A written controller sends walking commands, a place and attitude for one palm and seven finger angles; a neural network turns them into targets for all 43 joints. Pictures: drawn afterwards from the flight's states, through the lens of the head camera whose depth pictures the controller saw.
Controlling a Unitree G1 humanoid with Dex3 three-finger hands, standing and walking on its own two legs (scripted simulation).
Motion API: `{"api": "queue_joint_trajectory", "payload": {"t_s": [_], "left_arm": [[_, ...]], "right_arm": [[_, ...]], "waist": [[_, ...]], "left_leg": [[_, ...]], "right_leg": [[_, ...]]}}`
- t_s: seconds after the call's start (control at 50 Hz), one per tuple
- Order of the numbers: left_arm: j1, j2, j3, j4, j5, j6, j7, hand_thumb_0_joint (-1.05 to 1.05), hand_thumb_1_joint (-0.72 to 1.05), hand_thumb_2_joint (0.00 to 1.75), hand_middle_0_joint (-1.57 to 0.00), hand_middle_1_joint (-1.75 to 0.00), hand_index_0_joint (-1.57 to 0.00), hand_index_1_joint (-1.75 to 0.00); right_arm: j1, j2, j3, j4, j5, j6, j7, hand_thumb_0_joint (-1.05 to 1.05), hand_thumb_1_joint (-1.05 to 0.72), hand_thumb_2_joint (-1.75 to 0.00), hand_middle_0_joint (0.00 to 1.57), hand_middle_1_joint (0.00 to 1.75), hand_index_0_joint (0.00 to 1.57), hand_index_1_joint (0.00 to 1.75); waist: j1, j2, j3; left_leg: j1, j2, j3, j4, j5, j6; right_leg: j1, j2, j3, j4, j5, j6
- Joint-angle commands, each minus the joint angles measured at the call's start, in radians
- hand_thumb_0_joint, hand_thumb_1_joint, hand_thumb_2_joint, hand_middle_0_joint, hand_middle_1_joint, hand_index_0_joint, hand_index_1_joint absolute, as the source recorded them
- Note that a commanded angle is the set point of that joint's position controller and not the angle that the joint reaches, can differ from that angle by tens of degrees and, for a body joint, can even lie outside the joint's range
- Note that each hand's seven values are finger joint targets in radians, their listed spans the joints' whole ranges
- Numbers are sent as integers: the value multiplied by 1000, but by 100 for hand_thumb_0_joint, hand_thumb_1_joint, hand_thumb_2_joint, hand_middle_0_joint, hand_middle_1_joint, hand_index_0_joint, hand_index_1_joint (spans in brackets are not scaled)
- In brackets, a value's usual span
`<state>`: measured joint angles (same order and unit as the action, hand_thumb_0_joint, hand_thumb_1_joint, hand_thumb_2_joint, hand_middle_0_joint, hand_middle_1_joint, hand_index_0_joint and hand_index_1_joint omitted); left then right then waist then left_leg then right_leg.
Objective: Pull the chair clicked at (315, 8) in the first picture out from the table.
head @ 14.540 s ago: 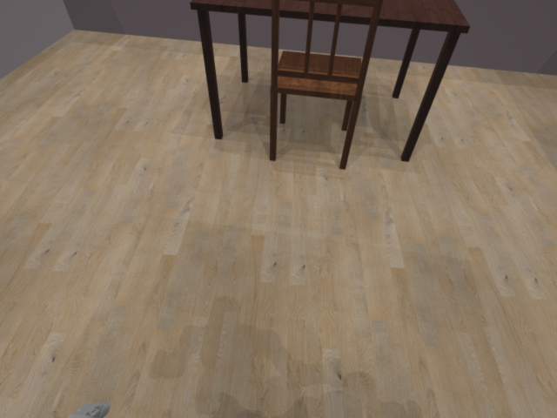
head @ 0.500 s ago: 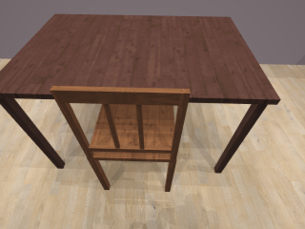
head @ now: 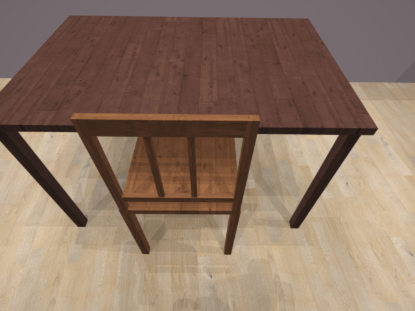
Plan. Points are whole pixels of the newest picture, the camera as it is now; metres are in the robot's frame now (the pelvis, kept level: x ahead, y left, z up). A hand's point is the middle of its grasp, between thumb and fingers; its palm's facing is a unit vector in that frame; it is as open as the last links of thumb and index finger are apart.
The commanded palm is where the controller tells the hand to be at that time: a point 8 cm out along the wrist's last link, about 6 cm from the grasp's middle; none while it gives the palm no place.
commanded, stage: come to a stop and stand still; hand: left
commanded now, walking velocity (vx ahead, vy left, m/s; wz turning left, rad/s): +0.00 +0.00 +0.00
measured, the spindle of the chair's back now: (155, 169) +0.49 +0.17 -0.10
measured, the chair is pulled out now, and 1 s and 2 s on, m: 0.00 0.00 0.00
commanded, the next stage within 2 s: look again from close up in 0.02 s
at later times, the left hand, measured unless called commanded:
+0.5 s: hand out of the picture +0.02 +0.20 -0.19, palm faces +0.03 -0.98 -0.19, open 7.4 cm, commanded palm none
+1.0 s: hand out of the picture -0.01 +0.21 -0.19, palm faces +0.02 -0.98 -0.17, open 7.4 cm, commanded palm none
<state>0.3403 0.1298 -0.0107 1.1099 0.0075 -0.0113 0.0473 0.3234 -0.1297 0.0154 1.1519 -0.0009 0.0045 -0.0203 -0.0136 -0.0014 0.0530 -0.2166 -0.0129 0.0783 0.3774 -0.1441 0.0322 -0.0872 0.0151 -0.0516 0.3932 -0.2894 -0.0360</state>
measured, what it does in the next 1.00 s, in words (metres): stands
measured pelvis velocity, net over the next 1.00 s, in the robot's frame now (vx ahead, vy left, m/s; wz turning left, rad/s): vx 0.02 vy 0.04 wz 0.00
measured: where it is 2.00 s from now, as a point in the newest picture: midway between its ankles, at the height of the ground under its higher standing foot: outside the picture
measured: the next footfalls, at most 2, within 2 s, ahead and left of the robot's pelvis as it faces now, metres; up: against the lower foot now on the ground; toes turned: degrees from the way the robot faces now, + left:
none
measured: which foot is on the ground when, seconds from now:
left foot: down 0.00-1.00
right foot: down 0.00-1.00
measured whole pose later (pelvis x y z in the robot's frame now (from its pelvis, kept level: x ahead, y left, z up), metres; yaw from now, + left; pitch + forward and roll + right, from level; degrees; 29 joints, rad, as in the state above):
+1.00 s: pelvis +0.02 +0.04 +0.00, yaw +0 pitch +0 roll +0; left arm 0.34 0.16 -0.02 1.10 0.02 0.00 0.05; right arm 0.23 -0.17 0.02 1.10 0.00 -0.02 -0.02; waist 0.01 -0.04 0.03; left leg -0.23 -0.06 0.10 0.43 -0.20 0.09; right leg -0.09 -0.04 -0.04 0.43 -0.33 0.03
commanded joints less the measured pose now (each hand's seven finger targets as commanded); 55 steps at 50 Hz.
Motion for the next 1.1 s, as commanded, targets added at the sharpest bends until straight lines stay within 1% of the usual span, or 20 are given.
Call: {"api": "queue_joint_trajectory", "payload": {"t_s": [0.0, 0.08, 0.1, 0.12, 0.14, 0.16, 0.2, 0.24, 0.28, 0.34, 0.4, 0.44, 0.5, 0.54, 0.62, 0.68, 0.78, 0.84, 0.9, 1.08], "left_arm": [[99, 94, 18, -20, 3, -12, 5, 0, 90, 90, -20, -30, -20, -30], [104, 85, 17, -18, 4, -13, 7, 0, 90, 90, -20, -30, -20, -30], [118, 92, 5, -10, 26, -47, 31, 0, 90, 90, -20, -30, -20, -30], [71, 131, 14, -58, 11, -48, 24, 0, 90, 90, -20, -30, -20, -30], [21, 151, 23, -83, 11, -52, 19, 0, 90, 90, -20, -30, -20, -30], [11, 121, 18, -93, 7, -47, 14, 0, 90, 90, -20, -30, -20, -30], [25, 104, 14, -91, 4, -43, 8, 0, 90, 90, -20, -30, -20, -30], [46, 92, 13, -86, 7, -37, 7, 0, 90, 90, -20, -30, -20, -30], [52, 92, 12, -83, 5, -30, 6, 0, 90, 90, -20, -30, -20, -30], [58, 92, 12, -81, 7, -21, 5, 0, 90, 90, -20, -30, -20, -30], [53, 109, 15, -86, 6, -14, 4, 0, 90, 90, -20, -30, -20, -30], [60, 110, 16, -87, 9, -14, 3, 0, 90, 90, -20, -30, -20, -30], [56, 119, 15, -89, 7, -11, 2, 0, 90, 90, -20, -30, -20, -30], [52, 124, 16, -90, 10, -11, 1, 0, 90, 90, -20, -30, -20, -30], [58, 131, 14, -77, 8, -9, 1, 0, 90, 90, -20, -30, -20, -30], [62, 132, 12, -70, 9, -10, 1, 0, 90, 90, -20, -30, -20, -30], [75, 129, 9, -55, 10, -5, 0, 0, 90, 90, -20, -30, -20, -30], [84, 125, 8, -45, 11, -5, -1, 0, 90, 90, -20, -30, -20, -30], [85, 126, 7, -40, 10, -6, 0, 0, 90, 90, -20, -30, -20, -30], [102, 118, 6, -25, 10, -5, 2, 0, 90, 90, -20, -30, -20, -30]], "right_arm": [[65, -90, -23, -25, 0, -15, -9, 0, -90, -90, 20, 30, 20, 30], [67, -82, -24, -25, 0, -18, -12, 0, -90, -90, 20, 30, 20, 30], [-43, -108, -13, -99, -8, -42, 2, 0, -90, -90, 20, 30, 20, 30], [20, -74, -20, -123, -9, -27, 9, 0, -90, -90, 20, 30, 20, 30], [40, -87, -19, -124, -20, -16, 13, 0, -90, -90, 20, 30, 20, 30], [55, -75, -18, -126, -21, -17, 11, 0, -90, -90, 20, 30, 20, 30], [56, -75, -13, -126, -18, -26, 7, 0, -90, -90, 20, 30, 20, 30], [37, -83, -12, -131, -16, -33, 2, 0, -90, -90, 20, 30, 20, 30], [30, -101, -12, -134, -14, -35, 0, 0, -90, -90, 20, 30, 20, 30], [8, -112, -13, -128, -13, -38, -3, 0, -90, -90, 20, 30, 20, 30], [-1, -131, -15, -129, -13, -37, -3, 0, -90, -90, 20, 30, 20, 30], [-14, -130, -17, -127, -9, -39, -4, 0, -90, -90, 20, 30, 20, 30], [-27, -145, -19, -127, -9, -38, -4, 0, -90, -90, 20, 30, 20, 30], [-31, -142, -19, -121, -6, -40, -5, 0, -90, -90, 20, 30, 20, 30], [-42, -155, -20, -113, -6, -41, -5, 0, -90, -90, 20, 30, 20, 30], [-47, -154, -20, -106, -4, -41, -6, 0, -90, -90, 20, 30, 20, 30], [-54, -157, -20, -95, -2, -40, -6, 0, -90, -90, 20, 30, 20, 30], [-55, -148, -19, -89, 1, -40, -7, 0, -90, -90, 20, 30, 20, 30], [-46, -154, -20, -83, -1, -40, -6, 0, -90, -90, 20, 30, 20, 30], [-33, -146, -19, -65, 0, -41, -7, 0, -90, -90, 20, 30, 20, 30]], "waist": [[10, -1, 27], [12, -5, 33], [39, -58, 61], [-22, -84, 5], [-33, -64, -11], [-39, -13, -19], [-25, 41, -3], [-1, 19, 30], [5, -10, 18], [17, 5, 41], [17, 28, 8], [23, -3, 7], [20, 10, -18], [23, -12, -7], [21, 17, -31], [20, -10, -20], [21, 14, -6], [26, -1, 9], [19, -10, -5], [23, -15, 0]], "left_leg": [[77, 114, -148, -56, 33, 0], [75, 115, -147, -46, 72, 3], [-48, 112, -120, 182, 137, -11], [-30, 85, -109, 164, -106, -8], [-44, 70, -92, 181, -108, -16], [-23, 72, -92, 176, -101, -11], [-32, 80, -123, 139, -6, 3], [-68, 93, -148, 106, 32, 20], [-65, 95, -159, 88, 38, 26], [-72, 102, -168, 56, 25, 32], [-45, 109, -183, 33, 29, 36], [-36, 114, -181, 27, 46, 40], [0, 112, -179, 20, 49, 37], [-4, 114, -176, 14, 68, 38], [37, 117, -176, 4, 92, 36], [45, 113, -167, 4, 101, 33], [49, 116, -175, -29, 59, 32], [46, 118, -172, -43, 41, 35], [64, 115, -170, -42, 58, 30], [65, 114, -166, -57, 46, 30]], "right_leg": [[-144, -120, 108, -91, 52, -3], [-145, -121, 109, -84, 86, -1], [-134, -156, 150, -86, 423, 18], [-162, -199, 171, -110, 151, -18], [-147, -202, 152, -102, 102, -46], [-178, -186, 143, -82, 7, -61], [-175, -137, 118, -30, 34, -57], [-155, -111, 96, -2, 79, -45], [-133, -104, 90, 17, 76, -34], [-136, -98, 84, 18, 51, -25], [-120, -95, 77, 27, 37, -16], [-115, -98, 70, 19, 51, -10], [-117, -105, 77, 13, 56, -4], [-111, -106, 71, 7, 68, -1], [-111, -111, 71, 2, 74, 8], [-111, -117, 75, -9, 95, 9], [-115, -117, 67, -19, 64, 15], [-113, -118, 63, -33, 59, 17], [-113, -121, 71, -29, 74, 16], [-107, -127, 68, -36, 69, 18]]}}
